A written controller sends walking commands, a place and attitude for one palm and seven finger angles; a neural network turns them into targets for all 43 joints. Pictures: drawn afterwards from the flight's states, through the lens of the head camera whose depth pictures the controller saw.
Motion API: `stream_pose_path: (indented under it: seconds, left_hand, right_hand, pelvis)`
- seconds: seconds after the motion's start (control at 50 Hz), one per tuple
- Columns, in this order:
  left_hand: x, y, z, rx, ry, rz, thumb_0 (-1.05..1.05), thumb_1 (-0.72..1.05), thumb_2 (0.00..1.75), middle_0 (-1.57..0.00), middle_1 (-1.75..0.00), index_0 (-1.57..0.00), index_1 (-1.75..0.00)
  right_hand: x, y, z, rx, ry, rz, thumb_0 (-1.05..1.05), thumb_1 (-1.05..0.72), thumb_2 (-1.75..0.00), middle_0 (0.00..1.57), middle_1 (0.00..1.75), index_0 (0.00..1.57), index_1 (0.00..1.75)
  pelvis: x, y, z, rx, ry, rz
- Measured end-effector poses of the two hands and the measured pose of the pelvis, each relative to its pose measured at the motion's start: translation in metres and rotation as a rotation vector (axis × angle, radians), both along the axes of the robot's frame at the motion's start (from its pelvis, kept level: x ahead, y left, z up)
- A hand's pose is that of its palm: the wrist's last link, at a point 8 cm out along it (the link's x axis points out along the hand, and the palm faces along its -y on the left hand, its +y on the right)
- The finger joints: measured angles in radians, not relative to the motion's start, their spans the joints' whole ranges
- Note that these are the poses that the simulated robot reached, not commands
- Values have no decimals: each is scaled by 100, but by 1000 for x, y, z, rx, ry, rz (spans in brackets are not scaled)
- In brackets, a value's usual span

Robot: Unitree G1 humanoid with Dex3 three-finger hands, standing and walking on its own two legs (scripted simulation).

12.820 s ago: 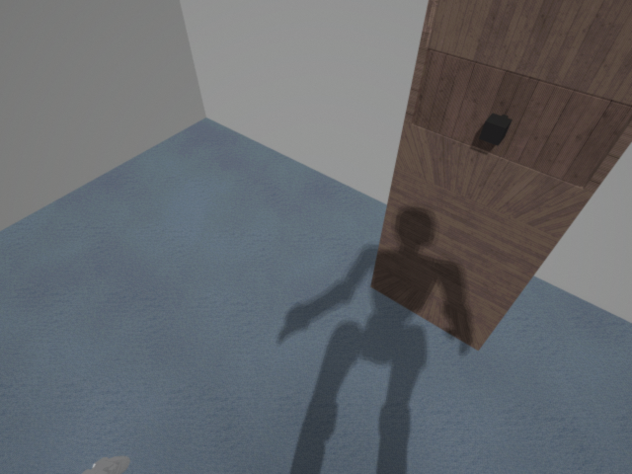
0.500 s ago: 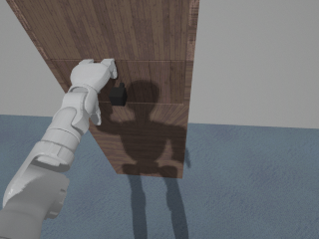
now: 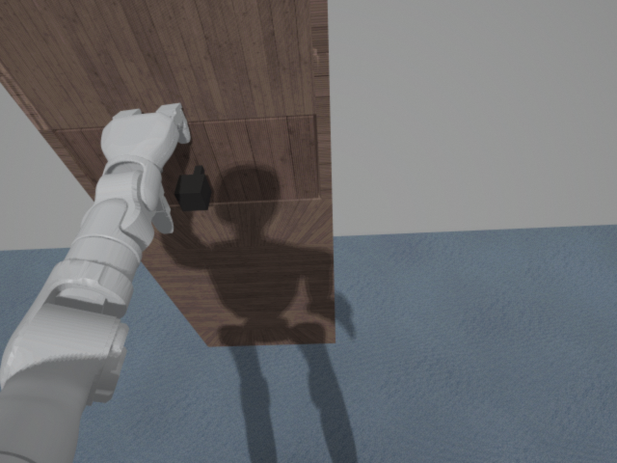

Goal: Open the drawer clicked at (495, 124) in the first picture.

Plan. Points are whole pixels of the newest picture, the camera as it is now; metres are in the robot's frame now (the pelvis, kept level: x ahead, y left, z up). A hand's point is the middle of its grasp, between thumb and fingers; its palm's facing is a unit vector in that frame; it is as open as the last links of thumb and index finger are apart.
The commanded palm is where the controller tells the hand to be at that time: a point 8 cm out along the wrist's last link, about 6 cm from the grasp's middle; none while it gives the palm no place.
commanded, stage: move the hooked fingers above the handle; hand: left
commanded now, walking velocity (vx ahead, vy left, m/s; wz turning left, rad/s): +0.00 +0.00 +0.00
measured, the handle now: (195, 184) +0.53 +0.17 +0.05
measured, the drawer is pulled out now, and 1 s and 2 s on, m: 0.00 0.00 0.00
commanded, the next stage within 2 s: none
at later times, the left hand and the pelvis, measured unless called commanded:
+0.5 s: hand (205, 151) +0.50 +0.13 +0.14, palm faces +0.16 +0.00 -0.99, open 13.4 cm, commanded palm +0.47 +0.20 +0.17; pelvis -0.01 +0.01 +0.00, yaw +0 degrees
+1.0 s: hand (139, 208) +0.45 +0.23 +0.08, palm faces -0.11 +0.04 -0.99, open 13.7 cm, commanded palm +0.48 +0.21 +0.17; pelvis -0.02 +0.01 -0.01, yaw +3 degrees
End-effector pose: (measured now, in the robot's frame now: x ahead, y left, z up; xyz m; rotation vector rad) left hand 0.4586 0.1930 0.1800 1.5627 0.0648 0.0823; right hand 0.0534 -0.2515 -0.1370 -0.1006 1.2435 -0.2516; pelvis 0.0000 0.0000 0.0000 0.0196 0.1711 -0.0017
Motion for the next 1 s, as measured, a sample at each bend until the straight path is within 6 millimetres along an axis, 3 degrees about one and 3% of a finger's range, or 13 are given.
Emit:
stream_pose_path:
  seconds: [0.06, 0.12, 0.22, 0.3, 0.38, 0.44, 0.54, 0.66, 0.74, 0.9, 1.0]
  left_hand:
    - [-9, 16, 1, 15, 68, 37, 0, -48, 30, -34, -121, -34, -122]
    - [-18, 15, -8, 31, 147, -15, 0, -48, 30, -33, -121, -33, -121]
    - [-28, -25, -25, -15, 167, -264, 0, -48, 30, -32, -120, -32, -121]
    - [-24, -56, -20, -68, 30, -400, 0, -49, 30, -32, -120, -32, -120]
    - [-4, -51, -3, -56, -130, -307, 0, -49, 30, -32, -120, -32, -120]
    - [5, -56, 3, 0, -159, -270, 0, -48, 30, -43, -129, -32, -120]
    - [9, -66, 14, 17, -116, -172, 0, -48, 30, -48, -131, -38, -131]
    - [9, -70, 22, 17, -13, -123, 0, -49, 30, -42, -126, -36, -130]
    - [7, -46, 10, 19, 70, -81, 0, -49, 30, -37, -123, -34, -125]
    - [-15, 38, -40, 23, 184, -58, 0, -48, 30, -33, -120, -32, -121]
    - [-21, 41, -42, 42, 124, -163, 0, -48, 30, -33, -120, -33, -121]
  right_hand:
    - [6, -3, 4, -13, -23, 19, 1, -90, -89, 20, 30, 20, 30]
    - [12, -8, 9, -39, -38, 53, 1, -90, -89, 20, 30, 20, 30]
    - [21, -17, 16, -93, -59, 94, 1, -90, -89, 20, 30, 20, 30]
    - [20, -17, 17, -108, -78, 83, 1, -90, -89, 20, 30, 20, 30]
    - [11, -9, 12, -82, -67, 47, 0, -90, -89, 20, 30, 20, 30]
    - [1, 1, 4, -46, -25, 40, 0, -90, -90, 20, 30, 20, 30]
    - [-11, 15, -5, 2, 19, 11, 1, -90, -89, 20, 30, 20, 30]
    - [-13, 15, 2, -17, -41, -46, 1, -90, -89, 20, 30, 21, 30]
    - [-15, 3, 11, -65, -84, -61, 1, -90, -89, 20, 30, 21, 30]
    - [-32, -26, 18, -168, -15, -2, 0, -90, -89, 20, 30, 20, 30]
    - [-39, -28, 19, -181, 84, 62, 1, -90, -89, 20, 30, 20, 30]
  pelvis:
    - [-2, -1, 1, -2, -15, 16]
    - [-5, -1, 0, -5, -27, 39]
    - [-10, 3, -2, -8, -28, 63]
    - [-11, 7, -4, -8, -6, 50]
    - [-11, 9, -6, -6, 20, 23]
    - [-11, 10, -6, -7, 32, 11]
    - [-12, 11, -4, -3, 21, -5]
    - [-19, 8, -2, 1, -11, -23]
    - [-24, 6, -2, 1, -15, -28]
    - [-25, 5, -6, -9, 19, 13]
    - [-16, 11, -8, -23, 38, 60]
